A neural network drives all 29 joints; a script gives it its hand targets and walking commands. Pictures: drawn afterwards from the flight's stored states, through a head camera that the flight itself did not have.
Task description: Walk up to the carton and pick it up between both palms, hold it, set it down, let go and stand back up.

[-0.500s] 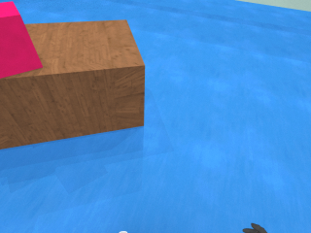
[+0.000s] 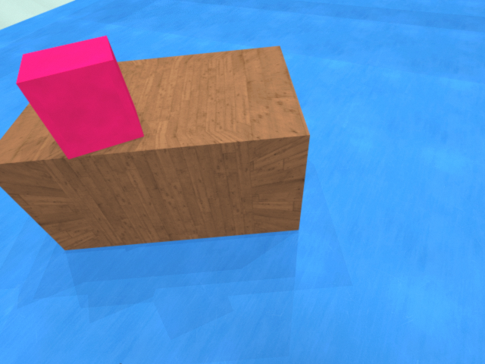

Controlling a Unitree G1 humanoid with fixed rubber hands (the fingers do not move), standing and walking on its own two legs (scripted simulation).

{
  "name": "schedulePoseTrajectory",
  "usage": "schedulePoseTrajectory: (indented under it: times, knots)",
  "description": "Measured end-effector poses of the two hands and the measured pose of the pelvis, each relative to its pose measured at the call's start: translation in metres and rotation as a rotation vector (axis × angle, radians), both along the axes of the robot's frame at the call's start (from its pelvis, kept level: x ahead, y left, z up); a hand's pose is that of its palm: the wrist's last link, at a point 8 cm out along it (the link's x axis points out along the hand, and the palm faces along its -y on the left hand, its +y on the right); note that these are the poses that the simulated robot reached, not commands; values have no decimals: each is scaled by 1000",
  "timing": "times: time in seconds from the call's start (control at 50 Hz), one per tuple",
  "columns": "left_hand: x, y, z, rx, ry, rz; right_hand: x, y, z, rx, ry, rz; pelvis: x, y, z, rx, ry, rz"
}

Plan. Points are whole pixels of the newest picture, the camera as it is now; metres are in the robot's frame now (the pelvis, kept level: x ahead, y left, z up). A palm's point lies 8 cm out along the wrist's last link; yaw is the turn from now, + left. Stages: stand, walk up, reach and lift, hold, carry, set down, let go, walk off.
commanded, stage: walk up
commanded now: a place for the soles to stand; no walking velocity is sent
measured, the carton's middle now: (87, 97) +0.96 +0.53 -0.03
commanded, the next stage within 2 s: none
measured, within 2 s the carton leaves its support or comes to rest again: neither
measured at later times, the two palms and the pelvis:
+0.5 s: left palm (42, 347) +0.22 +0.41 -0.13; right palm (310, 281) +0.31 -0.11 -0.10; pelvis +0.20 +0.14 -0.01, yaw +9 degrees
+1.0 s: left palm (2, 293) +0.32 +0.52 -0.09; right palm (234, 185) +0.57 +0.04 -0.09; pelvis +0.37 +0.25 +0.01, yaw +11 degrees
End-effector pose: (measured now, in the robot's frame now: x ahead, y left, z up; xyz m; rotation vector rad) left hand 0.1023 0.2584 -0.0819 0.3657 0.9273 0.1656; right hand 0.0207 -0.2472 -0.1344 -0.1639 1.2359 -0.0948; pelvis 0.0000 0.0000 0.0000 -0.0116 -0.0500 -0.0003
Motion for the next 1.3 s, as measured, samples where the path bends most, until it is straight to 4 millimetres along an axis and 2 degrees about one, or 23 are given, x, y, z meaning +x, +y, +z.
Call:
schedulePoseTrajectory:
  times: [0.1, 0.18, 0.26, 0.32, 0.36, 0.42, 0.5, 0.56, 0.62, 0.66, 0.7, 0.74, 0.84, 0.96, 1.02, 1.06, 1.12, 1.18, 1.3]
  knots:
    - [-32, 32, 2, 12, 85, 155, 103, 5, 21, -20, -111, 120, 34, 18, 9, -17, -18, 68]
    - [-51, 60, -6, 0, 184, 229, 183, 29, 43, -24, -228, 181, 63, 37, 12, -24, -25, 107]
    - [-46, 92, -24, -28, 239, 287, 249, 69, 57, -36, -313, 237, 101, 67, 6, -29, -21, 134]
    - [-24, 119, -47, -59, 265, 298, 284, 100, 53, -65, -354, 247, 132, 96, -8, -12, -20, 149]
    - [-1, 132, -59, -90, 271, 287, 295, 116, 46, -84, -356, 236, 148, 112, -16, 1, -24, 157]
    - [48, 145, -61, -123, 236, 259, 295, 132, 38, -94, -293, 188, 171, 126, -15, 4, -22, 162]
    - [120, 155, -43, -122, 137, 189, 289, 138, 36, -110, -207, 143, 200, 138, -6, 25, -17, 153]
    - [167, 158, -27, -111, 87, 147, 288, 138, 31, -109, -155, 108, 223, 147, -1, 31, -7, 146]
    - [210, 160, -13, -93, 41, 115, 296, 140, 19, -94, -105, 95, 247, 154, 0, 32, 3, 142]
    - [232, 163, -9, -72, -2, 103, 308, 142, 6, -79, -80, 105, 264, 157, -7, 18, 5, 140]
    - [242, 169, -8, -38, -17, 105, 326, 149, -5, -60, -62, 125, 279, 160, -13, -3, -1, 146]
    - [242, 179, -8, -8, 6, 147, 349, 160, -8, -40, -50, 158, 294, 165, -12, -2, -8, 162]
    - [225, 204, 2, 19, 81, 273, 431, 195, 6, -14, -127, 250, 329, 190, 0, -7, -25, 188]
    - [211, 243, -1, -5, 204, 337, 529, 260, 35, 28, -289, 311, 361, 231, 8, -17, -28, 190]
    - [220, 271, -12, -28, 230, 351, 565, 298, 44, 32, -338, 342, 381, 257, 4, -28, -19, 193]
    - [233, 294, -25, -44, 235, 353, 582, 322, 44, 19, -358, 351, 396, 280, -4, -35, -15, 192]
    - [263, 328, -46, -66, 234, 326, 591, 350, 39, -14, -363, 339, 414, 310, -14, 10, -27, 191]
    - [302, 350, -51, -90, 213, 294, 582, 362, 34, -42, -326, 270, 429, 334, -16, -6, -39, 167]
    - [393, 382, -27, -82, 110, 185, 546, 365, 38, -95, -219, 140, 455, 367, 1, 15, -42, 126]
